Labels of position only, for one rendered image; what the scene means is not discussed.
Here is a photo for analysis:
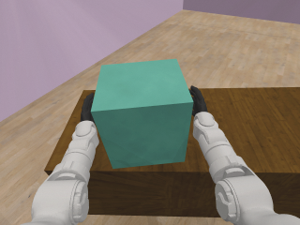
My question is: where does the robot left hand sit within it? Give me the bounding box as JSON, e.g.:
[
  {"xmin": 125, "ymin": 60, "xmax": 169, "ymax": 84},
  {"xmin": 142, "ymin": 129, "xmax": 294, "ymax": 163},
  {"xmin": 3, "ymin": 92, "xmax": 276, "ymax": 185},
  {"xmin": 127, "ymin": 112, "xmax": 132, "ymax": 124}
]
[{"xmin": 80, "ymin": 93, "xmax": 95, "ymax": 124}]

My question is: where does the carton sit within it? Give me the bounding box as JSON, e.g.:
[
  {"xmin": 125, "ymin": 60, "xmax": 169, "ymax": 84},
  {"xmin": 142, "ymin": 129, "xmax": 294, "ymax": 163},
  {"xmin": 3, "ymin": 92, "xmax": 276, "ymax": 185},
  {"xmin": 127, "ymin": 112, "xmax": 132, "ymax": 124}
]
[{"xmin": 91, "ymin": 58, "xmax": 194, "ymax": 169}]

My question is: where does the right robot forearm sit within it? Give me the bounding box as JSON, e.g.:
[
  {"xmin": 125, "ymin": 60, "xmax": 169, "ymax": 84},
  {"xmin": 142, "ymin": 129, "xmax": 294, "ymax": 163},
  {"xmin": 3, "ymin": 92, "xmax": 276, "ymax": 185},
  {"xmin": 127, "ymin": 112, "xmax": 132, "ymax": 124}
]
[{"xmin": 192, "ymin": 112, "xmax": 274, "ymax": 208}]

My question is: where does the robot right hand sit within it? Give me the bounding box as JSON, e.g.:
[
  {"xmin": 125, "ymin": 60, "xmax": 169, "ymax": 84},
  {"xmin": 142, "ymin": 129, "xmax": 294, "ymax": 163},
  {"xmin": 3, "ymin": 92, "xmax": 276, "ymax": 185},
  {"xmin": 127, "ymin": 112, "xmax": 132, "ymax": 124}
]
[{"xmin": 189, "ymin": 85, "xmax": 208, "ymax": 117}]

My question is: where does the robot right upper arm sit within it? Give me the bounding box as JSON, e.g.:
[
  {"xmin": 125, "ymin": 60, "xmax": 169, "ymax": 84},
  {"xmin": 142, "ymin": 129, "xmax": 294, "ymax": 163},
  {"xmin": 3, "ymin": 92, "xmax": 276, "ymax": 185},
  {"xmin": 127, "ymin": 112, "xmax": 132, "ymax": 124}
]
[{"xmin": 215, "ymin": 175, "xmax": 300, "ymax": 225}]

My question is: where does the left robot forearm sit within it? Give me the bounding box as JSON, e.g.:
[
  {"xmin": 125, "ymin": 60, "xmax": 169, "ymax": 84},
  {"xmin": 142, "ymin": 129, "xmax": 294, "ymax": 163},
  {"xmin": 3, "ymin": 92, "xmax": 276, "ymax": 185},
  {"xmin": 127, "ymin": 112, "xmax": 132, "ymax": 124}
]
[{"xmin": 31, "ymin": 120, "xmax": 99, "ymax": 219}]

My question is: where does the robot left upper arm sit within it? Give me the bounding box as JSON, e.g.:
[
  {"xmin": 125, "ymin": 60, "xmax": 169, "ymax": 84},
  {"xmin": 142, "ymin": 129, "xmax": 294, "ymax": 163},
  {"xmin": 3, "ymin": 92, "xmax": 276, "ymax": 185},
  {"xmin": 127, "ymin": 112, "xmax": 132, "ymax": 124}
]
[{"xmin": 20, "ymin": 179, "xmax": 89, "ymax": 225}]

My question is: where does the pedestal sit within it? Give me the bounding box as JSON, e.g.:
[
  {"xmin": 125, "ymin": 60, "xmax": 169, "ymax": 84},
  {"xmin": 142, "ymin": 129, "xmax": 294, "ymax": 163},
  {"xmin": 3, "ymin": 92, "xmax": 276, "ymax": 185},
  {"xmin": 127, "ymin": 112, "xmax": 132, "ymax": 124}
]
[{"xmin": 44, "ymin": 87, "xmax": 300, "ymax": 218}]

